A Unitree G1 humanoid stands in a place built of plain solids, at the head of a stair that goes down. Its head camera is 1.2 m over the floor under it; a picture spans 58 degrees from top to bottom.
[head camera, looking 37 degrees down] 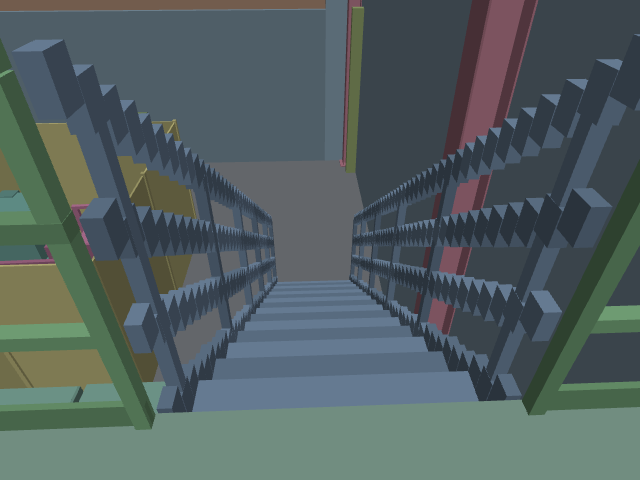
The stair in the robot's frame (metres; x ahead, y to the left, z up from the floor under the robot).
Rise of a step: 0.19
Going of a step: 0.25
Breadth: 1.11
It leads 2 degrees to the left of straight ahead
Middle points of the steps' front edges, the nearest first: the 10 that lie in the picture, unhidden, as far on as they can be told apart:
0.75 -0.07 0.00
1.00 -0.06 -0.19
1.24 -0.05 -0.38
1.49 -0.04 -0.57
1.73 -0.03 -0.76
1.98 -0.02 -0.95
2.23 0.00 -1.14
2.47 0.01 -1.33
2.72 0.02 -1.52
2.96 0.03 -1.71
